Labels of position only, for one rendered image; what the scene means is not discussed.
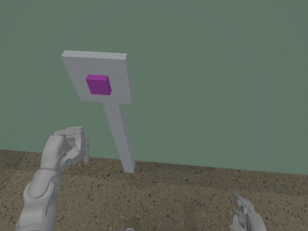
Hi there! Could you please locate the right robot hand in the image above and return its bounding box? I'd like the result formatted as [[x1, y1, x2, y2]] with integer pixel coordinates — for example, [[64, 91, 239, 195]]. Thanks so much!
[[229, 193, 267, 231]]

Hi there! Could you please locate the left robot hand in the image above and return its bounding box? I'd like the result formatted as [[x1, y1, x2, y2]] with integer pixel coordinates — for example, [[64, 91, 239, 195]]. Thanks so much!
[[39, 126, 90, 175]]

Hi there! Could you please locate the robot left forearm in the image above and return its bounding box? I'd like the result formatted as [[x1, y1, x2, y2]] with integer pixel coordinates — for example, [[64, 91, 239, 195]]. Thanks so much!
[[14, 168, 63, 231]]

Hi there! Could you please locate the button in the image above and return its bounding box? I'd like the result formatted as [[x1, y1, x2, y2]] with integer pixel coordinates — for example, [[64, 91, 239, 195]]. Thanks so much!
[[86, 74, 112, 95]]

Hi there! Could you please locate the panel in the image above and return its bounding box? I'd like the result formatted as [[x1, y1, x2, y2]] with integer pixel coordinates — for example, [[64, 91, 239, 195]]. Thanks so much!
[[61, 50, 136, 173]]

